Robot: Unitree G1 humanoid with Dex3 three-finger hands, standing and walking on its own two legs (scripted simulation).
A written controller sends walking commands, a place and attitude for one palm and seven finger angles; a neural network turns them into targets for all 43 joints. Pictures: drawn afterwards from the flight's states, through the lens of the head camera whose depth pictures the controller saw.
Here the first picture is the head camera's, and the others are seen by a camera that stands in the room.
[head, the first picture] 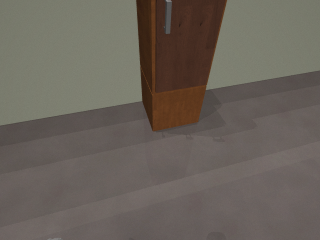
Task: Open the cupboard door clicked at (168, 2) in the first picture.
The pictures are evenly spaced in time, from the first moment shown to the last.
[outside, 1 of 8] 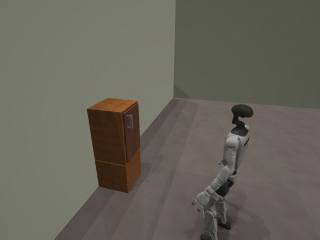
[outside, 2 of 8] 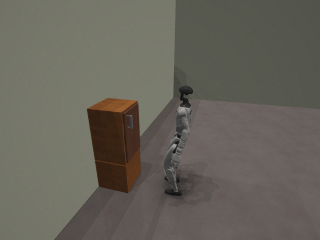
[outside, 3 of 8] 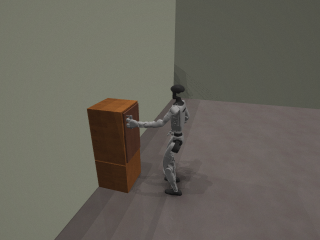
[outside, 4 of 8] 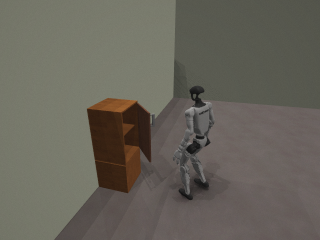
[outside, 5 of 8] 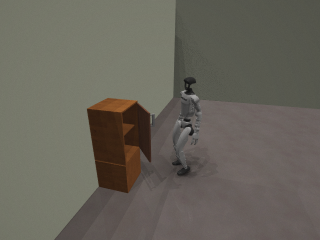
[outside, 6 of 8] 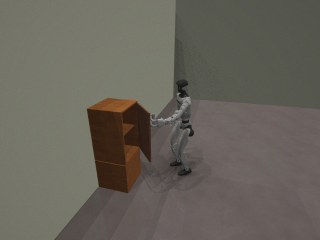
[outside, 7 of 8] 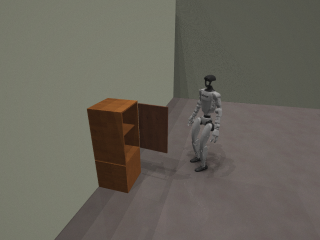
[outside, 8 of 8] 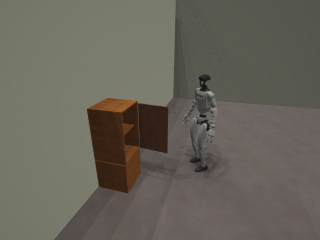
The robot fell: no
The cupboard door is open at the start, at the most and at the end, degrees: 0 85 84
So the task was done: yes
